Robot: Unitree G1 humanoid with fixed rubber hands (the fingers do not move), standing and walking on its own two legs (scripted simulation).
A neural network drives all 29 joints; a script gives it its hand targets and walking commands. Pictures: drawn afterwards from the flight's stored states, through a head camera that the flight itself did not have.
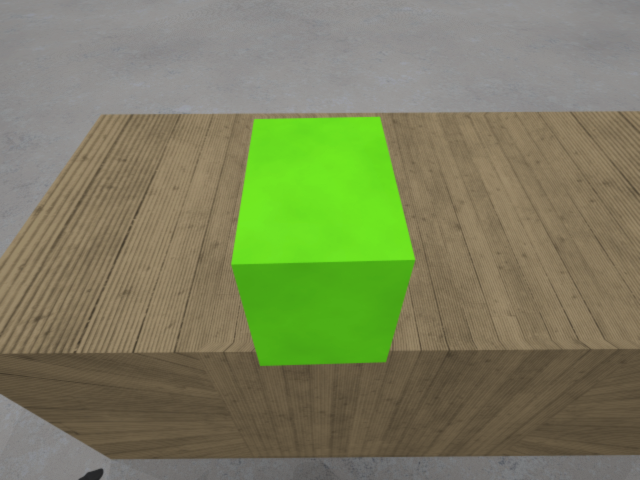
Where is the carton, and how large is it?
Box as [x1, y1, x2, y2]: [231, 117, 414, 365]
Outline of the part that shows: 379,117 254,119 231,265 260,365 385,361 414,262 414,257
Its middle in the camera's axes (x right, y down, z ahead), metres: +0.00 +0.00 +0.59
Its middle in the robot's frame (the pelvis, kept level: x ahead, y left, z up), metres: +0.45 +0.02 +0.04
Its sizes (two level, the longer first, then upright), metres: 0.280 0.191 0.247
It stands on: a pedestal, 0.67 m high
